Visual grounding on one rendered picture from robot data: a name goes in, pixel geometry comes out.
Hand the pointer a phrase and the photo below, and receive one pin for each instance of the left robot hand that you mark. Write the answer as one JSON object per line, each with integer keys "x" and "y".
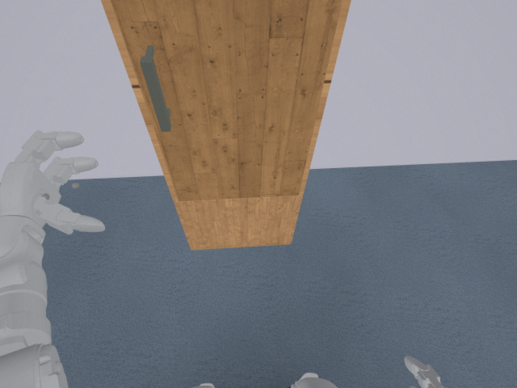
{"x": 23, "y": 184}

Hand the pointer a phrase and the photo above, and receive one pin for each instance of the robot left forearm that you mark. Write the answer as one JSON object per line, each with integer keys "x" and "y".
{"x": 23, "y": 285}

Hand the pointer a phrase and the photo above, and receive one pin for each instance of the right robot hand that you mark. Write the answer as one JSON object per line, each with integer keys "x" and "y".
{"x": 427, "y": 377}

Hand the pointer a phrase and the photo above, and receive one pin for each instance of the cupboard door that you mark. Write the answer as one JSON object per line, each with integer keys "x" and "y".
{"x": 243, "y": 81}

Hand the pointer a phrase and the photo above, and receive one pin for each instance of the robot right shin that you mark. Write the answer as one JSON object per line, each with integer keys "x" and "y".
{"x": 309, "y": 375}

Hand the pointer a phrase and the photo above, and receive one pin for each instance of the handle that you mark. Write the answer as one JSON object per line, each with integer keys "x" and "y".
{"x": 155, "y": 90}

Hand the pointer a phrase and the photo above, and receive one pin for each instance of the left robot upper arm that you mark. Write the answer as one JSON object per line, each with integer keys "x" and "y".
{"x": 36, "y": 366}

